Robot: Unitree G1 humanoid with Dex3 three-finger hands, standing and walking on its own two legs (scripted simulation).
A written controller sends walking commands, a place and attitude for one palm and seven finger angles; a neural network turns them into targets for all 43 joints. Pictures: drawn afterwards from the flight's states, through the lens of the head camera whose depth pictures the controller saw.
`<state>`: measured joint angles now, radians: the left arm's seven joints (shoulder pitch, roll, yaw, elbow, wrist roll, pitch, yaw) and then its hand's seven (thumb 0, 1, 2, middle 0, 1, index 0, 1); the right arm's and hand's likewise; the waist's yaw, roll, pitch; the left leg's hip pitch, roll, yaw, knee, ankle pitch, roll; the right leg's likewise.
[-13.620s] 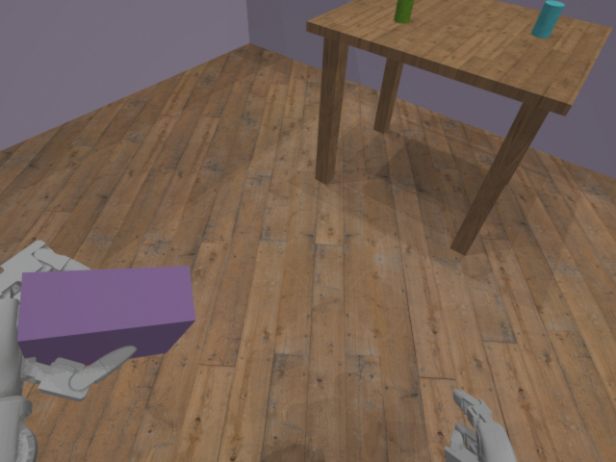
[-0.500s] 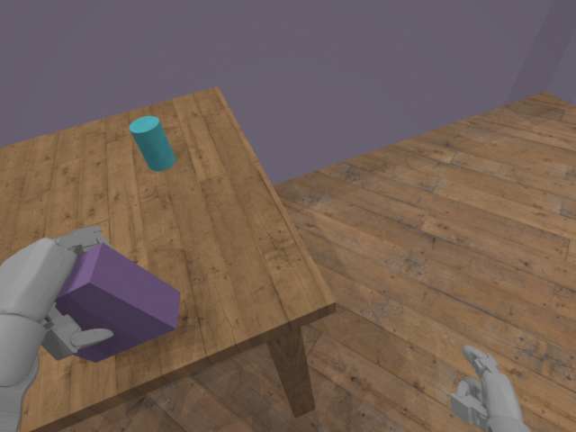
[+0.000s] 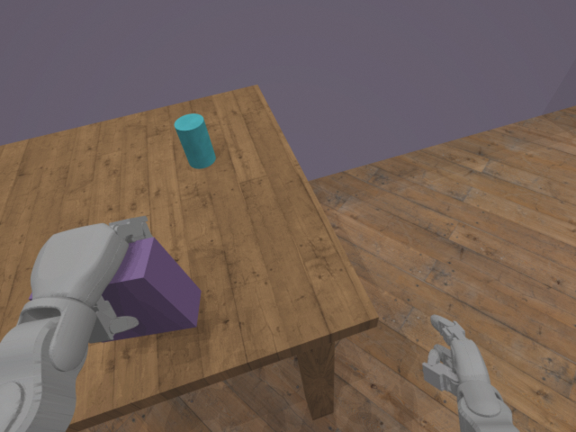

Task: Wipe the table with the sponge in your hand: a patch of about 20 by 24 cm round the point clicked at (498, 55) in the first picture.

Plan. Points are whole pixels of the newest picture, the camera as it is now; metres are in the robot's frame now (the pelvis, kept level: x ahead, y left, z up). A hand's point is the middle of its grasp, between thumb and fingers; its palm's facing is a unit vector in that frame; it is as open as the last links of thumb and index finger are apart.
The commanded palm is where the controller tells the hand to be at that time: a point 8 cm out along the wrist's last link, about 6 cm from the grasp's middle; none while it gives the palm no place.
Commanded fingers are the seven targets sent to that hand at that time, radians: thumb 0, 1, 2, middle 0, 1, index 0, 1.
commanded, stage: turn the palm down, sponge in hand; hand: left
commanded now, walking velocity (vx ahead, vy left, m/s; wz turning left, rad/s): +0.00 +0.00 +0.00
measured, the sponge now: (135, 302) +0.22 +0.25 +0.08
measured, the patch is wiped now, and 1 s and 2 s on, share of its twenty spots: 0.00 0.00 0.00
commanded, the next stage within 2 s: move the sponge above the wiping area in 0.58 s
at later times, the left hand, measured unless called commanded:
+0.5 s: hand (76, 250) +0.23 +0.29 +0.18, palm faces +0.22 +0.00 -0.98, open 9.7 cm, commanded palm +0.19 +0.28 +0.23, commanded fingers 0.00 0.10 1.30 -1.20 -1.60 -1.20 -1.60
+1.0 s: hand (65, 250) +0.23 +0.30 +0.18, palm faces +0.21 -0.04 -0.98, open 9.7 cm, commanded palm +0.19 +0.28 +0.22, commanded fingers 0.00 0.10 1.30 -1.20 -1.60 -1.20 -1.60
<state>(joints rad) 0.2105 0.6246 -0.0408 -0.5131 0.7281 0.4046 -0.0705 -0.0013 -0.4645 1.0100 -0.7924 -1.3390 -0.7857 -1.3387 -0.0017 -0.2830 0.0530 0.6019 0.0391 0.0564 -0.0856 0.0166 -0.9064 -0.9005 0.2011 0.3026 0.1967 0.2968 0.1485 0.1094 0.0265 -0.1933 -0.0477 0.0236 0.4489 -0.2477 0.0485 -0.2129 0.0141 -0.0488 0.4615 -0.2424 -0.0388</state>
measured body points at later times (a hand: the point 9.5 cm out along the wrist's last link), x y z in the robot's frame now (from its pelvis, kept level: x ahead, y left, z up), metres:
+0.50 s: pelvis +0.00 +0.00 +0.00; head +0.00 -0.05 +0.45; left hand +0.22 +0.28 +0.23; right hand +0.28 -0.18 -0.07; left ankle -0.01 +0.09 -0.74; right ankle +0.00 -0.10 -0.74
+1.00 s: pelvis -0.01 -0.03 +0.00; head -0.01 -0.08 +0.45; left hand +0.22 +0.30 +0.23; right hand +0.26 -0.23 -0.08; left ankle -0.01 +0.09 -0.74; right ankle +0.00 -0.10 -0.74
